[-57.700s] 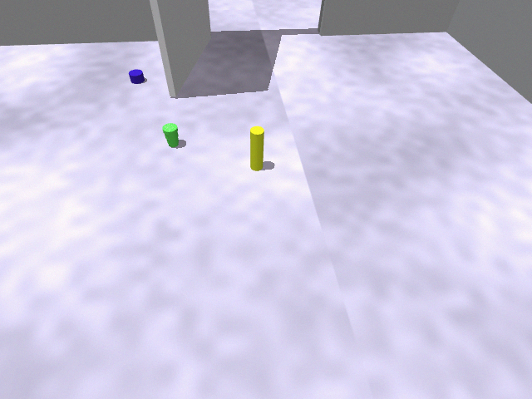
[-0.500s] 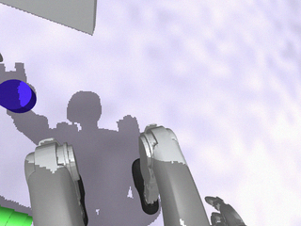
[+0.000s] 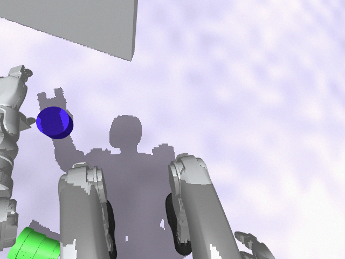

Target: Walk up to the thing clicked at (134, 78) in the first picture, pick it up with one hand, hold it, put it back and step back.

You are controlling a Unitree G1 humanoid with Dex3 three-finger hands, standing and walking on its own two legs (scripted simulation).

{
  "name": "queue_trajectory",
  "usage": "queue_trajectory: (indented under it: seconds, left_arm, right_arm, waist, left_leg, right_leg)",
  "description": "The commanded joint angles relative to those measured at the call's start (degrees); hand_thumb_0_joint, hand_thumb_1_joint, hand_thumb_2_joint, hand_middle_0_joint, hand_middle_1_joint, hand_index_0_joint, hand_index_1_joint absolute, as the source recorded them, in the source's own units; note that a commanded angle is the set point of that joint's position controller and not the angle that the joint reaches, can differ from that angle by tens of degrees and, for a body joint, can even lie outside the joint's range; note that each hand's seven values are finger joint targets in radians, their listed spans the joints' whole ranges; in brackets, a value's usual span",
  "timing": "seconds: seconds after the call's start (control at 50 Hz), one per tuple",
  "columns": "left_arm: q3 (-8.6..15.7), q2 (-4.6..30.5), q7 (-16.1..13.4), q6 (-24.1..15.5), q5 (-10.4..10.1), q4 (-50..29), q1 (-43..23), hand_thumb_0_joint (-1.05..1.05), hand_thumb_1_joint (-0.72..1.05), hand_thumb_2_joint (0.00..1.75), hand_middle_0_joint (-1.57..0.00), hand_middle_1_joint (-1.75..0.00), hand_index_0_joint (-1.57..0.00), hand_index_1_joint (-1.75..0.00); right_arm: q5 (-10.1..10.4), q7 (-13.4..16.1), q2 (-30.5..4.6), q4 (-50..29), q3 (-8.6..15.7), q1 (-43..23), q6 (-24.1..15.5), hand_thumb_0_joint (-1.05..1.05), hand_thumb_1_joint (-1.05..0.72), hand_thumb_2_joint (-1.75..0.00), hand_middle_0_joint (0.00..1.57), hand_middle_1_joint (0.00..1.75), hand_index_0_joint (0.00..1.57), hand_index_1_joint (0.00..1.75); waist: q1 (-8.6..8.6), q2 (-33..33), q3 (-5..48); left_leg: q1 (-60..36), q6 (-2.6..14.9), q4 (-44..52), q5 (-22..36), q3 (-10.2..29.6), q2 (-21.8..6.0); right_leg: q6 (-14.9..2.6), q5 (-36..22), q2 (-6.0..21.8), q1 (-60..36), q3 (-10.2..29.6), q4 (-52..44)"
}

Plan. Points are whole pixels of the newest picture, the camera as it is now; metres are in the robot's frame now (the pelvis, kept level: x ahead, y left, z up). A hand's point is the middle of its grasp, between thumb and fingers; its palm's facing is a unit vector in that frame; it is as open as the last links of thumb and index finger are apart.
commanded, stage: home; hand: left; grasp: from above
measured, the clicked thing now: (55, 123) +0.48 +0.30 -0.36
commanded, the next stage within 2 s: none
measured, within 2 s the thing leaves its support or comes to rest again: neither
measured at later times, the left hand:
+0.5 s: hand out of the picture +0.27 +0.25 +0.08, palm faces -0.04 -0.88 -0.47, open 7.4 cm
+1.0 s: hand out of the picture +0.22 +0.22 +0.27, palm faces +0.22 -0.95 -0.21, open 7.4 cm
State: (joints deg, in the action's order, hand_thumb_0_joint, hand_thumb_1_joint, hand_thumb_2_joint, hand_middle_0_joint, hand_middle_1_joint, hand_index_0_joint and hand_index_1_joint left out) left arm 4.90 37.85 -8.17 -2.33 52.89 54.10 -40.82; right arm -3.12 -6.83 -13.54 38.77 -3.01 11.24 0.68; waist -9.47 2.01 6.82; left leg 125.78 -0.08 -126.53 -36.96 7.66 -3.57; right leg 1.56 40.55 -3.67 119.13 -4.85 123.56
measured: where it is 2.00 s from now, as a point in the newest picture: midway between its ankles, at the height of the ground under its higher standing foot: (145, 238)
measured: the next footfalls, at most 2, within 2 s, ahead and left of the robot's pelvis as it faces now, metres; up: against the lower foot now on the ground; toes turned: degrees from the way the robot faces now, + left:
none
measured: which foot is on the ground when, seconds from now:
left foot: down 0.00-1.00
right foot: down 0.00-1.00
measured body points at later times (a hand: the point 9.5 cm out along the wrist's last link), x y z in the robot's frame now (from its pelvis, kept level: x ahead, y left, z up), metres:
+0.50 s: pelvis +0.02 +0.00 +0.18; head +0.14 +0.05 +0.61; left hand +0.27 +0.30 +0.11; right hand +0.25 -0.21 +0.09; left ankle +0.08 +0.13 -0.36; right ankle +0.09 -0.12 -0.36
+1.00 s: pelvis +0.09 +0.01 +0.32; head +0.11 +0.02 +0.77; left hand +0.21 +0.27 +0.29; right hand +0.27 -0.21 +0.25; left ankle +0.08 +0.13 -0.36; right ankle +0.09 -0.12 -0.36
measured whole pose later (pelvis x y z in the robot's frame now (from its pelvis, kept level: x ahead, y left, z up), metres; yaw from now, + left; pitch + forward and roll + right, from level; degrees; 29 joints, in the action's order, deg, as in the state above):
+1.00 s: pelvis +0.09 +0.01 +0.32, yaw +10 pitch +12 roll -3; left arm 2.3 12.4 -2.9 25.3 -3.8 -7.3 28.4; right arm 1.4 11.1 -12.5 30.0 -2.5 18.0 -10.8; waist -3.8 3.3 10.5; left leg 44.1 -0.4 -58.4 -26.8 3.2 -2.2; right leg 0.5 28.7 -1.0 37.8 -2.8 54.1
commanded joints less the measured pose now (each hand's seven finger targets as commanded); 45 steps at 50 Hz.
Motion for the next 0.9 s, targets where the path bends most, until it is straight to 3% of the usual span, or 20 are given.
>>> queue_trajectory:
  seconds: [0.0, 0.02, 0.06, 0.08, 0.14, 0.18, 0.2, 0.24, 0.32, 0.46, 0.48, 0.5, 0.52, 0.62, 0.68, 0.7, 0.8, 0.88]
  left_arm:
    - [2.7, 10.9, 2.3, 2.4, -10.1, -18.9, -4.6, 0.00, 0.72, 0.84, -0.19, -0.29, -0.19, -0.29]
    - [4.0, 10.9, 2.9, 2.9, -11.8, -20.0, -2.0, 0.00, 0.80, 0.88, -0.20, -0.29, -0.20, -0.29]
    - [1.5, 6.2, 4.3, 3.4, -15.1, -25.0, 1.1, 0.00, 0.90, 0.90, -0.20, -0.30, -0.20, -0.30]
    - [2.7, 6.1, 4.6, 3.8, -16.8, -26.5, 3.6, 0.00, 0.90, 0.90, -0.20, -0.30, -0.20, -0.30]
    - [2.0, 3.2, 5.0, 4.5, -21.3, -32.2, 6.5, 0.00, 0.90, 0.90, -0.20, -0.30, -0.20, -0.30]
    - [2.8, 2.8, 4.9, 5.4, -23.6, -34.8, 9.2, 0.00, 0.90, 0.90, -0.20, -0.30, -0.20, -0.30]
    - [3.0, 2.1, 4.8, 5.9, -25.1, -36.8, 10.5, 0.00, 0.90, 0.90, -0.20, -0.30, -0.20, -0.30]
    - [1.3, -1.4, 5.0, 7.3, -28.0, -39.4, 14.3, 0.00, 0.89, 0.90, -0.20, -0.30, -0.20, -0.30]
    - [1.4, -4.7, 4.4, 10.6, -34.1, -43.6, 22.9, 0.00, 0.89, 0.90, -0.20, -0.30, -0.20, -0.30]
    - [2.8, -7.5, 3.4, 15.5, -44.7, -51.6, 33.6, 0.00, 0.90, 0.90, -0.20, -0.30, -0.20, -0.30]
    - [2.1, -8.7, 3.2, 16.2, -45.9, -52.8, 34.9, 0.00, 0.90, 0.90, -0.20, -0.30, -0.20, -0.30]
    - [0.9, -10.7, 3.1, 16.7, -46.8, -53.3, 37.0, 0.00, 0.90, 0.90, -0.20, -0.30, -0.20, -0.30]
    - [1.6, -10.8, 2.9, 17.4, -48.0, -53.5, 38.8, 0.00, 0.90, 0.90, -0.20, -0.30, -0.20, -0.30]
    - [1.6, -14.7, 2.6, 21.1, -52.2, -57.0, 47.1, 0.00, 0.90, 0.90, -0.20, -0.30, -0.20, -0.30]
    - [1.3, -16.6, 2.8, 22.7, -54.3, -59.2, 51.3, 0.00, 0.90, 0.90, -0.20, -0.30, -0.20, -0.30]
    - [2.1, -16.5, 2.9, 22.9, -55.0, -60.9, 52.0, 0.00, 0.90, 0.90, -0.20, -0.30, -0.20, -0.30]
    - [1.8, -18.4, 3.5, 24.7, -56.8, -66.5, 61.2, 0.00, 0.90, 0.90, -0.20, -0.30, -0.20, -0.30]
    - [0.9, -19.7, 4.3, 25.3, -56.5, -69.8, 67.5, 0.00, 0.90, 0.90, -0.20, -0.30, -0.20, -0.30]
  right_arm:
    - [1.7, 1.7, -12.7, -4.7, 6.4, 7.4, -0.4, 0.00, -0.90, -0.90, 0.20, 0.30, 0.20, 0.30]
    - [2.0, 2.0, -12.9, -5.0, 6.7, 6.6, -0.3, 0.00, -0.90, -0.90, 0.20, 0.30, 0.20, 0.30]
    - [2.4, 2.4, -11.9, -6.2, 7.0, 5.0, -0.6, 0.00, -0.90, -0.90, 0.20, 0.30, 0.20, 0.30]
    - [2.8, 2.7, -11.9, -6.9, 7.2, 4.5, -0.7, 0.00, -0.90, -0.90, 0.20, 0.30, 0.20, 0.30]
    - [3.4, 3.9, -11.5, -7.9, 7.2, 2.5, -1.4, 0.00, -0.90, -0.90, 0.20, 0.30, 0.20, 0.30]
    - [3.9, 4.7, -11.6, -8.4, 7.2, 1.2, -2.2, 0.00, -0.90, -0.90, 0.20, 0.30, 0.20, 0.30]
    - [4.0, 5.1, -11.4, -9.0, 7.3, 0.7, -2.6, 0.00, -0.90, -0.90, 0.20, 0.30, 0.20, 0.30]
    - [4.2, 6.1, -11.1, -9.6, 7.2, -0.7, -3.6, 0.00, -0.90, -0.90, 0.20, 0.30, 0.20, 0.30]
    - [4.7, 8.1, -10.4, -10.3, 6.7, -2.5, -5.4, 0.00, -0.90, -0.90, 0.20, 0.30, 0.20, 0.30]
    - [5.3, 11.0, -8.8, -12.6, 5.3, -4.1, -8.0, 0.00, -0.90, -0.90, 0.20, 0.30, 0.20, 0.30]
    - [5.4, 11.4, -8.3, -13.0, 5.0, -4.1, -8.3, 0.00, -0.90, -0.90, 0.20, 0.30, 0.20, 0.30]
    - [5.3, 11.8, -7.7, -13.0, 4.8, -3.4, -8.6, 0.00, -0.90, -0.90, 0.20, 0.30, 0.20, 0.30]
    - [5.4, 12.2, -7.6, -13.3, 4.5, -3.1, -9.0, 0.00, -0.90, -0.90, 0.20, 0.30, 0.20, 0.30]
    - [5.2, 14.6, -6.6, -13.1, 3.4, -0.2, -10.4, 0.00, -0.90, -0.90, 0.20, 0.30, 0.20, 0.30]
    - [5.1, 15.9, -5.9, -13.9, 2.8, 1.0, -11.3, 0.00, -0.90, -0.90, 0.20, 0.30, 0.20, 0.30]
    - [4.9, 16.3, -5.9, -14.4, 2.6, 1.2, -11.7, 0.00, -0.90, -0.90, 0.20, 0.30, 0.20, 0.30]
    - [4.8, 17.8, -5.0, -16.3, 2.5, 2.6, -13.1, 0.00, -0.90, -0.90, 0.20, 0.30, 0.20, 0.30]
    - [4.3, 18.3, -4.8, -17.3, 2.9, 3.0, -14.2, 0.00, -0.90, -0.90, 0.20, 0.30, 0.20, 0.30]
  waist:
    - [3.14, 8.0, 38.8]
    - [3.86, 7.0, 38.8]
    - [3.54, 7.7, 37.6]
    - [4.43, 6.8, 37.4]
    - [4.08, 7.9, 34.4]
    - [5.08, 7.8, 34.1]
    - [5.16, 7.9, 34.7]
    - [4.93, 7.9, 33.7]
    - [4.77, 7.2, 30.5]
    - [5.56, 6.7, 26.7]
    - [5.25, 6.4, 25.4]
    - [4.28, 6.2, 24.1]
    - [4.74, 5.1, 23.2]
    - [4.91, 4.7, 21.0]
    - [4.83, 4.1, 17.5]
    - [5.27, 4.3, 17.0]
    - [6.11, 2.9, 13.4]
    - [6.35, 2.8, 10.8]
  left_leg:
    - [-33.1, 2.80, 19.1, 8.5, -3.6, 1.6]
    - [-34.6, 2.80, 20.3, 7.9, -3.2, 1.5]
    - [-36.5, 2.60, 23.2, 6.9, -3.2, 1.4]
    - [-38.7, 2.57, 25.1, 6.2, -2.8, 1.4]
    - [-42.9, 2.22, 30.4, 3.0, -2.2, 1.2]
    - [-46.4, 1.97, 33.3, 2.1, -1.8, 1.1]
    - [-48.5, 1.87, 34.4, 2.3, -2.1, 1.1]
    - [-52.0, 1.62, 37.5, 2.2, -1.6, 1.0]
    - [-57.1, 1.49, 43.1, 2.1, -1.9, 1.5]
    - [-67.7, 1.25, 54.0, 0.7, 0.0, 1.7]
    - [-69.0, 1.23, 55.2, 1.3, -0.3, 1.7]
    - [-69.6, 1.21, 56.4, 2.5, -0.6, 1.9]
    - [-70.7, 1.27, 57.9, 2.6, -0.2, 2.0]
    - [-79.5, 0.74, 63.2, 15.2, -1.7, 1.8]
    - [-82.4, 0.84, 66.9, 17.4, -2.7, 2.2]
    - [-83.6, 0.82, 68.3, 17.4, -2.8, 2.2]
    - [-88.8, 0.87, 73.1, 21.8, -4.7, 3.0]
    - [-91.3, 0.82, 75.6, 24.3, -5.0, 3.1]
  right_leg:
    - [-2.93, -14.2, -0.8, -24.7, -1.0, -21.1]
    - [-3.09, -13.6, -0.7, -25.2, -0.8, -22.0]
    - [-3.13, -13.0, -0.4, -27.4, -0.2, -24.2]
    - [-3.21, -12.2, -0.3, -28.1, -0.2, -25.5]
    - [-3.22, -10.0, 0.2, -30.0, 0.2, -29.1]
    - [-3.24, -9.5, 0.4, -31.4, 0.4, -30.9]
    - [-3.19, -9.5, 0.5, -32.8, 0.7, -32.4]
    - [-3.12, -9.8, 0.7, -34.6, 0.7, -34.3]
    - [-2.95, -9.2, 1.2, -40.0, 1.7, -40.3]
    - [-2.70, -8.3, 1.6, -49.9, 2.5, -49.6]
    - [-2.69, -8.7, 1.6, -51.3, 2.6, -51.3]
    - [-2.64, -9.6, 1.7, -53.5, 2.7, -53.1]
    - [-2.55, -9.9, 1.7, -55.6, 2.6, -54.5]
    - [-2.59, -19.0, 1.7, -65.5, 2.4, -61.1]
    - [-2.43, -21.0, 1.7, -70.8, 2.3, -66.2]
    - [-2.35, -21.2, 1.7, -72.6, 2.1, -67.3]
    - [-2.14, -24.9, 1.6, -80.0, 1.7, -74.1]
    - [-2.20, -26.8, 1.4, -82.4, 1.2, -76.4]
